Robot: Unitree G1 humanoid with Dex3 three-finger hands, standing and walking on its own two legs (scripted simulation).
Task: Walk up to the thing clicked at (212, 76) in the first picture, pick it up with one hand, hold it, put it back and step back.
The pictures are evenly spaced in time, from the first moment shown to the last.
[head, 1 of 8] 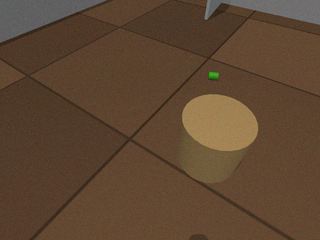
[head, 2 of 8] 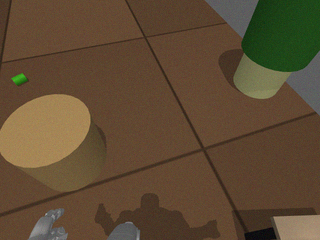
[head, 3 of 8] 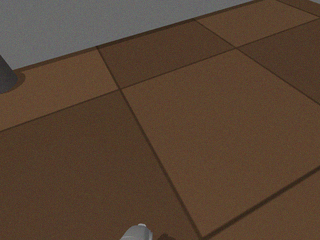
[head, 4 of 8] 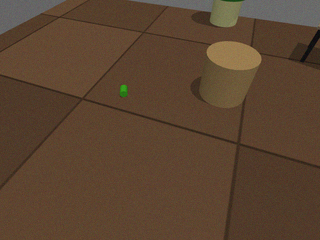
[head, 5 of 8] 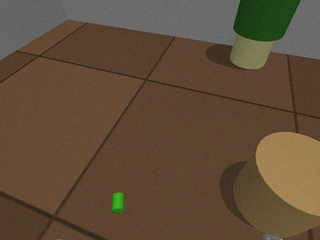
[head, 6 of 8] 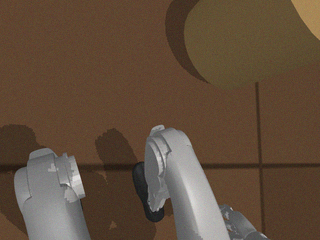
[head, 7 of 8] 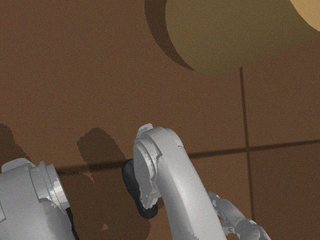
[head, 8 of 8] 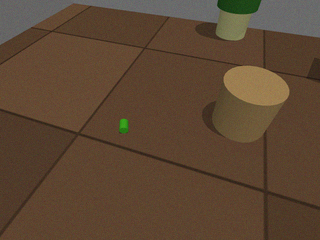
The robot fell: no
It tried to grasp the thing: yes
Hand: left
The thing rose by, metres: 0.67
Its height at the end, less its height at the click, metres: +0.00
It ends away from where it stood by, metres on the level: 0.03
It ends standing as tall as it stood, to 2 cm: yes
